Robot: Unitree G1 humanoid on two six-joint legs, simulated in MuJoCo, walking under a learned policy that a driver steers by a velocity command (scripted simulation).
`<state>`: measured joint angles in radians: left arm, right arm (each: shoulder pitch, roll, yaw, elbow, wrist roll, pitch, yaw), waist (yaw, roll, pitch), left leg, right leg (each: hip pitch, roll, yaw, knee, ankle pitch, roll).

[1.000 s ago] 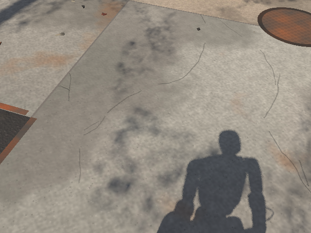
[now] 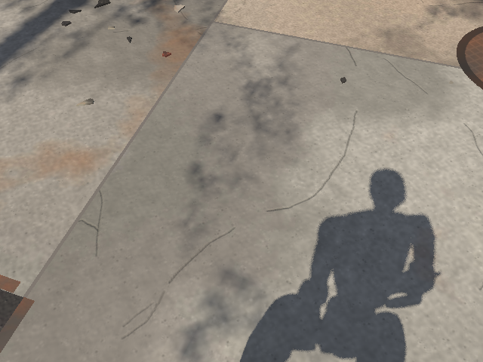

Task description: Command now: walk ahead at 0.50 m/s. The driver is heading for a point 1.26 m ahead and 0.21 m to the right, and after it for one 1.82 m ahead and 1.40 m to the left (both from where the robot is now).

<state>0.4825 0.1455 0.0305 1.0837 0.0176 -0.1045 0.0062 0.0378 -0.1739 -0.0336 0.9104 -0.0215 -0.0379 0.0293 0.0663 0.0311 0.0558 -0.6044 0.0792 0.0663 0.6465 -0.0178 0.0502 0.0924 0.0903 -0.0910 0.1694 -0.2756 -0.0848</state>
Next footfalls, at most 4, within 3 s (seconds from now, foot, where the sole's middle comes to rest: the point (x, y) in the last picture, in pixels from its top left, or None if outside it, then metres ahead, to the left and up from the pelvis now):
0.10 left None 0.24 0.10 -0.78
0.66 right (294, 337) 0.54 -0.07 -0.78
1.16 left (228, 355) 0.47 0.11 -0.78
1.58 right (305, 268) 0.75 -0.10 -0.78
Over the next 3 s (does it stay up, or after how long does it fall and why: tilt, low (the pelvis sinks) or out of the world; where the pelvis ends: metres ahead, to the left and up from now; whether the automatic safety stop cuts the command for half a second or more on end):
stays up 1.02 -0.23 0.00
